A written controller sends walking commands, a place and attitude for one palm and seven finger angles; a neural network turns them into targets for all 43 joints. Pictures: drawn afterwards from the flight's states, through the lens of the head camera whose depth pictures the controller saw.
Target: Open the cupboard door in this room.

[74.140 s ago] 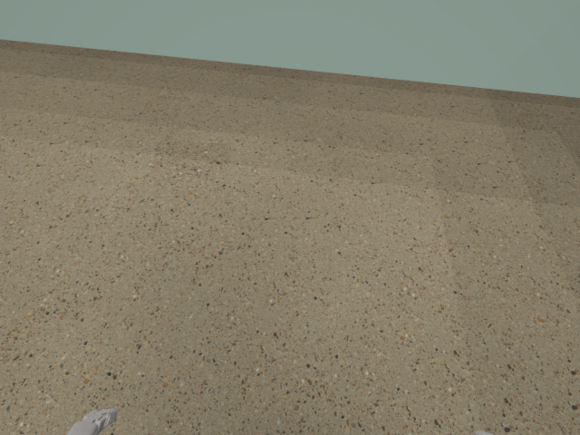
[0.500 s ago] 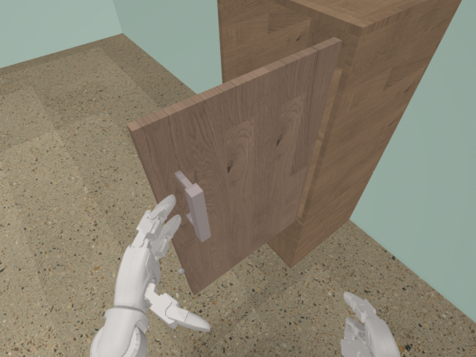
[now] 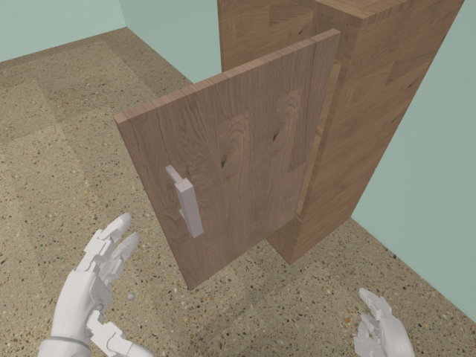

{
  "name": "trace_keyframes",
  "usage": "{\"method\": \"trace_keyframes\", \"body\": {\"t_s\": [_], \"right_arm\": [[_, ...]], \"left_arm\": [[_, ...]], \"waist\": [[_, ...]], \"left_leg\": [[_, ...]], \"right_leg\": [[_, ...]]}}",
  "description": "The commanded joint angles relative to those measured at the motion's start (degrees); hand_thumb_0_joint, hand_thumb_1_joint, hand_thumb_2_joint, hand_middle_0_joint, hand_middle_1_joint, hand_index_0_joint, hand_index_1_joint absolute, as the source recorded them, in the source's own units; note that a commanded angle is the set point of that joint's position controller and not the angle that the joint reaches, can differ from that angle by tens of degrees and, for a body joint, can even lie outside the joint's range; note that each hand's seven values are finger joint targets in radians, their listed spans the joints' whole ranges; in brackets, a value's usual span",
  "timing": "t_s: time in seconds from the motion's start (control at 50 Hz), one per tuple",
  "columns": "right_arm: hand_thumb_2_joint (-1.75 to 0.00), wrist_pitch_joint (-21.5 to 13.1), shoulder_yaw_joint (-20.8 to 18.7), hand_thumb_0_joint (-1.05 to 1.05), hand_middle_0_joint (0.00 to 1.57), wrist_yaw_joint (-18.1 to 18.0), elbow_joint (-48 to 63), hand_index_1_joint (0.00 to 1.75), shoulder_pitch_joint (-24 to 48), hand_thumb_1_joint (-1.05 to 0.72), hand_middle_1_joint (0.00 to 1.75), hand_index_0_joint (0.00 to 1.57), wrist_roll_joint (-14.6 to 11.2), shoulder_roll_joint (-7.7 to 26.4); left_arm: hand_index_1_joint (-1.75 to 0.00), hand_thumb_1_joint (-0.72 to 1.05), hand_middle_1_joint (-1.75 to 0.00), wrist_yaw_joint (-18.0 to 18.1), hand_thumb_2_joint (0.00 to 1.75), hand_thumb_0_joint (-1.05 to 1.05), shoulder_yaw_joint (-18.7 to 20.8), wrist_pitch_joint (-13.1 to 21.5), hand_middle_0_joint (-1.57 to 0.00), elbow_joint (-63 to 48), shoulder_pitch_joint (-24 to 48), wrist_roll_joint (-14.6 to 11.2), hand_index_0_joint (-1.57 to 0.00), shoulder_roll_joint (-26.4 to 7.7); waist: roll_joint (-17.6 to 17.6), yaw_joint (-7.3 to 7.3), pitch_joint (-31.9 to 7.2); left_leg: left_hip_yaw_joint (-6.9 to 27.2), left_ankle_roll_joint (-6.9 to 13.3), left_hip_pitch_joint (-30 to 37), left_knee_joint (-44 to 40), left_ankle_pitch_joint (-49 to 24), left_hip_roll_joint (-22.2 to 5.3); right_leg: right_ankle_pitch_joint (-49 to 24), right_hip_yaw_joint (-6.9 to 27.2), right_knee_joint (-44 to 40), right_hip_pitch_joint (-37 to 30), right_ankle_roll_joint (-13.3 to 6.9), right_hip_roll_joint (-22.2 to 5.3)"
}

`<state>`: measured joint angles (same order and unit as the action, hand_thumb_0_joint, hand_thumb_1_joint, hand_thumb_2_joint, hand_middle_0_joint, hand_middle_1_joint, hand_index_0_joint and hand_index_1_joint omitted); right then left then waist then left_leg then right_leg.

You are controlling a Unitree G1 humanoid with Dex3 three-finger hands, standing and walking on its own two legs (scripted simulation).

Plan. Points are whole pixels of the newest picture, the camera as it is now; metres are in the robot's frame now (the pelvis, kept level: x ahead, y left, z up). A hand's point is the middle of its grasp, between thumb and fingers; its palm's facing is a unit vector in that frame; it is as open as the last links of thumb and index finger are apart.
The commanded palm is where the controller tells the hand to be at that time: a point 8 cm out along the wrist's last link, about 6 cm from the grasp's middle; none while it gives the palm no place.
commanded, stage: draw the hand back to the body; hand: left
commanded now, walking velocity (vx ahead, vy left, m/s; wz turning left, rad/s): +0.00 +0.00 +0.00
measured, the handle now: (184, 202) +0.34 +0.11 +0.09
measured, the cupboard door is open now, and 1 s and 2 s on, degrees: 90 90 90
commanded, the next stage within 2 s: step back with the hand held close in 1.64 s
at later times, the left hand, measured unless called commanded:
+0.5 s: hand (94, 284) +0.19 +0.19 +0.12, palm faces -0.01 -1.00 -0.09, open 16.3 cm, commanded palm +0.17 +0.25 +0.13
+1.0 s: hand (25, 247) +0.21 +0.26 +0.17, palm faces +0.34 -0.86 -0.38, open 12.3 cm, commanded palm +0.17 +0.31 +0.19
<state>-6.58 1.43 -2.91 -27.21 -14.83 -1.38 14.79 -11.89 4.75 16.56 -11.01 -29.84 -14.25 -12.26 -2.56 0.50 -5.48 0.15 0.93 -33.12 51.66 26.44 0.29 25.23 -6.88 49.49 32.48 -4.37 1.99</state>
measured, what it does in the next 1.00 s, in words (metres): stands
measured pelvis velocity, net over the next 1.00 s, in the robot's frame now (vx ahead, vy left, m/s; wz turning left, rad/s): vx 0.02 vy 0.03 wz -0.02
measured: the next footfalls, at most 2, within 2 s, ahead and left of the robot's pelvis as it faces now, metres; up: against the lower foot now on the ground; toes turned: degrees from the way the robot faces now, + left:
none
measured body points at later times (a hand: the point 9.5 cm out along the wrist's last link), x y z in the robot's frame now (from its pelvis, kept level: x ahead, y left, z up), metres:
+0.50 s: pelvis +0.00 +0.02 +0.01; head +0.00 +0.00 +0.46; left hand +0.19 +0.25 +0.13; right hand +0.18 -0.21 -0.05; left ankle +0.00 +0.11 -0.69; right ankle +0.00 -0.07 -0.69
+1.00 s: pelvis +0.02 +0.03 +0.05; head +0.01 +0.02 +0.49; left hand +0.19 +0.31 +0.19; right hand +0.20 -0.18 -0.04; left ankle +0.00 +0.11 -0.69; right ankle +0.00 -0.07 -0.69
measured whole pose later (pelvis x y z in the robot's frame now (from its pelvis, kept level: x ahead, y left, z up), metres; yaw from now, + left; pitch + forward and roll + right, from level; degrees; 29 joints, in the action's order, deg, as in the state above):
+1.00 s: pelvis +0.02 +0.03 +0.05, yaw -1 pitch -2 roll -1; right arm -6.9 3.2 -4.5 -34.8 -12.2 0.0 13.1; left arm 7.4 12.2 3.4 -23.1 -29.8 -3.0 -18.6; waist -3.6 3.5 0.2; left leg -1.8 3.3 -7.6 27.1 17.3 2.3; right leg 15.5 -3.9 25.1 7.5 -1.5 1.2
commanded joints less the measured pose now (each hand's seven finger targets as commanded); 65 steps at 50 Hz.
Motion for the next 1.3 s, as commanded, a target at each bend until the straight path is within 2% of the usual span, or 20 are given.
{"method": "trace_keyframes", "body": {"t_s": [0.0, 0.04, 0.08, 0.12, 0.14, 0.26, 0.32, 0.44, 0.54, 0.56, 0.58, 0.6, 0.62, 0.68, 0.76, 0.9, 1.0, 1.18, 1.24, 1.28], "right_arm": [[-0.9, -5.1, -2.2, 0.0, 0.2, -0.5, 8.6, 0.3, 4.2, -0.9, 0.3, 0.2, -0.2, 5.2], [-0.9, -5.5, -2.3, 0.0, 0.2, -0.5, 8.5, 0.3, 3.9, -0.9, 0.3, 0.2, -0.3, 5.4], [-0.9, -5.7, -2.4, 0.0, 0.2, -0.5, 8.9, 0.3, 4.1, -0.9, 0.3, 0.2, -0.5, 5.3], [-0.9, -5.6, -2.2, 0.0, 0.2, -0.6, 9.3, 0.3, 4.4, -0.9, 0.3, 0.2, -0.7, 5.1], [-0.9, -5.3, -2.2, 0.0, 0.2, -0.7, 9.2, 0.3, 4.7, -0.9, 0.3, 0.2, -0.6, 4.8], [-0.9, -5.4, -1.4, 0.0, 0.2, -1.0, 9.8, 0.3, 6.1, -0.9, 0.3, 0.2, -1.3, 4.6], [-0.9, -6.1, -1.1, 0.0, 0.2, -1.2, 9.5, 0.3, 5.8, -0.9, 0.3, 0.2, -1.3, 5.0], [-0.9, -7.4, -0.8, 0.0, 0.2, -1.8, 8.0, 0.3, 5.7, -0.9, 0.3, 0.2, -1.3, 5.4], [-0.9, -8.6, -0.5, 0.0, 0.2, -2.4, 7.1, 0.3, 6.2, -0.9, 0.3, 0.2, -1.5, 5.6], [-0.9, -7.5, -0.8, 0.0, 0.2, -3.4, 6.7, 0.3, 7.2, -0.9, 0.3, 0.2, -0.2, 4.7], [-0.9, -7.0, -0.5, 0.0, 0.2, -3.6, 6.2, 0.3, 6.6, -0.9, 0.3, 0.2, 0.3, 3.7], [-0.9, -6.6, -0.3, 0.0, 0.2, -3.4, 6.1, 0.3, 6.1, -0.9, 0.3, 0.2, 0.4, 3.8], [-0.9, -6.0, -0.3, 0.0, 0.2, -3.1, 5.8, 0.3, 6.5, -0.9, 0.3, 0.2, 0.4, 3.8], [-0.9, -5.1, -0.4, 0.0, 0.2, -2.8, 4.7, 0.3, 7.7, -0.9, 0.3, 0.2, 0.6, 4.1], [-0.9, -4.6, -0.4, 0.0, 0.2, -2.9, 3.6, 0.3, 8.8, -0.9, 0.3, 0.2, 1.0, 4.3], [-0.9, -4.0, -0.7, 0.0, 0.2, -2.1, 1.8, 0.3, 9.1, -0.9, 0.3, 0.2, 1.3, 4.3], [-0.9, -2.8, -1.3, 0.0, 0.2, -1.3, 1.1, 0.3, 9.7, -0.9, 0.3, 0.2, 1.5, 4.6], [-0.9, -1.7, -1.5, 0.0, 0.2, -0.6, 0.3, 0.3, 10.5, -0.9, 0.3, 0.2, 1.4, 4.3], [-0.9, -1.6, -1.8, 0.0, 0.2, -0.7, 0.0, 0.3, 11.1, -0.9, 0.3, 0.2, 1.4, 4.5], [-0.9, -1.2, -1.9, 0.0, 0.2, -0.5, 0.1, 0.3, 10.9, -0.9, 0.3, 0.2, 1.4, 4.5]], "left_arm": [[-0.3, -0.5, -0.3, -0.9, 0.3, 0.0, 1.9, 6.1, -0.15, -13.7, 8.0, -1.0, -0.15, -4.4], [-0.3, -0.5, -0.3, -0.6, 0.3, 0.0, 1.5, 5.7, -0.15, -12.8, 7.2, -0.6, -0.15, -4.7], [-0.3, -0.5, -0.3, 0.0, 0.3, 0.0, 3.3, 5.2, -0.15, -14.9, 6.6, -0.4, -0.15, -6.7], [-0.3, -0.5, -0.3, 0.8, 0.3, 0.0, 4.7, 3.7, -0.15, -16.2, 6.0, 0.1, -0.15, -8.3], [-0.3, -0.5, -0.3, 1.4, 0.3, 0.0, 6.3, 2.4, -0.15, -15.0, 4.2, 0.1, -0.15, -9.2], [-0.3, -0.5, -0.3, 1.2, 0.3, 0.0, 6.0, -1.8, -0.15, -15.9, 2.6, -1.9, -0.15, -6.6], [-0.3, -0.5, -0.3, 0.1, 0.3, 0.0, 6.6, -2.8, -0.15, -18.5, 4.2, -2.4, -0.15, -7.9], [-0.3, -0.5, -0.3, -1.0, 0.3, 0.0, 9.8, -4.6, -0.15, -18.8, 6.7, -2.9, -0.15, -10.8], [-0.3, -0.32, -0.3, -2.3, 0.37, 0.0, 11.4, -6.6, -0.16, -19.5, 8.6, -4.0, -0.16, -11.6], [-0.3, -0.29, -0.3, 7.0, 0.39, 0.0, 12.7, -6.7, -0.16, -24.8, 10.7, 4.8, -0.16, -18.3], [-0.3, -0.26, -0.3, 11.1, 0.4, 0.0, 10.2, -8.0, -0.16, -22.4, 5.6, 5.8, -0.16, -12.8], [-0.3, -0.22, -0.3, 12.8, 0.42, 0.0, 8.1, -8.9, -0.16, -22.3, 2.7, 6.5, -0.16, -10.2], [-0.3, -0.18, -0.3, 14.2, 0.43, 0.0, 7.2, -9.6, -0.16, -22.7, 1.3, 7.7, -0.16, -9.6], [-0.3, -0.08, -0.3, 17.3, 0.48, 0.0, 9.0, -9.6, -0.16, -24.7, 2.0, 9.7, -0.16, -12.4], [-0.3, 0.06, -0.3, 19.2, 0.54, 0.0, 10.3, -9.4, -0.17, -25.2, 4.1, 11.1, -0.17, -13.8], [-0.3, 0.31, -0.3, 20.0, 0.64, 0.0, 12.6, -9.2, -0.18, -25.9, 4.2, 11.7, -0.18, -14.4], [-0.3, 0.48, -0.3, 19.8, 0.72, 0.0, 14.9, -9.4, -0.19, -23.8, 3.7, 11.5, -0.19, -15.0], [-0.3, 0.8, -0.3, 19.8, 0.86, 0.0, 19.9, -8.8, -0.2, -25.1, 7.5, 11.2, -0.2, -17.9], [-0.3, 0.9, -0.3, 19.9, 0.9, 0.0, 22.0, -8.8, -0.2, -24.0, 7.9, 10.8, -0.2, -19.5], [-0.3, 0.9, -0.3, 19.5, 0.9, 0.0, 20.1, -9.0, -0.2, -21.9, 6.3, 10.6, -0.2, -16.8]], "waist": [[2.3, -1.55, -7.9], [2.1, -1.39, -7.9], [0.0, -0.23, -10.1], [-0.2, 0.34, -10.8], [1.5, 1.03, -10.3], [2.6, 0.98, -5.8], [0.9, 0.63, -5.0], [1.5, 0.67, -2.9], [-0.1, 1.23, -4.2], [-0.7, 3.29, -3.3], [-0.7, 2.11, -0.8], [0.0, 1.95, -0.1], [-0.7, 2.04, 0.4], [-1.9, 2.24, -0.6], [-0.2, 2.22, 0.5], [-2.9, 2.65, -0.4], [0.9, 3.05, 0.7], [-4.5, 3.36, 1.1], [-2.2, 3.58, 1.9], [0.4, 3.3, 3.2]], "left_leg": [[2.0, 0.3, -0.1, -3.7, -11.4, 1.2], [2.1, 0.4, 0.1, -3.8, -11.1, 1.1], [2.1, 0.4, 1.7, -5.1, -11.9, 1.1], [2.1, 0.5, 2.7, -6.2, -12.2, 1.0], [2.2, 0.5, 2.1, -6.5, -12.2, 0.9], [2.1, 0.5, 4.1, -9.3, -12.6, 0.6], [2.4, 0.5, 6.1, -10.6, -12.8, 0.4], [3.0, 0.6, 7.9, -12.3, -12.5, 0.1], [3.3, 0.5, 11.2, -14.1, -14.2, 0.2], [2.7, 0.8, 11.9, -16.7, -13.7, -0.5], [2.3, 0.5, 12.9, -17.6, -13.3, -0.3], [2.8, 0.4, 13.2, -18.6, -14.1, -0.4], [2.7, 0.5, 14.4, -19.3, -15.5, -0.8], [2.7, 0.4, 17.4, -22.1, -17.6, -1.3], [2.7, 0.4, 20.5, -25.4, -20.2, -1.6], [2.8, -0.8, 26.5, -28.3, -31.9, -2.4], [2.6, -0.9, 27.4, -29.8, -34.4, -2.7], [2.2, -1.6, 29.0, -30.8, -36.3, -2.7], [1.9, -1.0, 28.6, -31.0, -34.4, -2.6], [1.6, -0.6, 28.2, -31.4, -33.2, -2.5]], "right_leg": [[-13.9, 9.8, -9.0, -6.1, 4.0, -2.9], [-12.0, 9.4, -9.0, -5.5, 3.6, -2.6], [-12.0, 8.8, -8.7, -7.1, 3.2, -2.5], [-11.9, 8.3, -9.0, -8.2, 3.1, -2.4], [-11.8, 8.5, -9.5, -9.2, 3.1, -2.3], [-13.4, 7.3, -11.7, -10.0, 3.5, -2.0], [-13.1, 6.2, -12.3, -9.7, 3.2, -1.5], [-11.3, 5.6, -14.3, -10.4, 3.0, -1.3], [-13.4, 4.9, -15.4, -12.7, 2.9, -1.2], [-12.2, 7.9, -18.7, -15.0, 2.3, -2.8], [-11.5, 7.7, -20.4, -14.6, 2.5, -3.2], [-12.4, 6.5, -20.0, -15.1, 2.5, -3.1], [-13.7, 6.3, -20.2, -16.0, 2.6, -3.0], [-15.1, 5.9, -21.7, -19.2, 2.5, -2.8], [-16.7, 5.4, -24.0, -22.1, 2.5, -2.7], [-22.5, 5.2, -26.2, -26.5, 2.5, -2.5], [-24.5, 5.2, -27.6, -28.5, 2.7, -2.1], [-25.9, 5.8, -29.1, -30.3, 2.5, -2.2], [-26.2, 5.9, -29.9, -30.5, 2.4, -2.1], [-26.0, 5.8, -30.1, -30.1, 2.6, -2.1]]}}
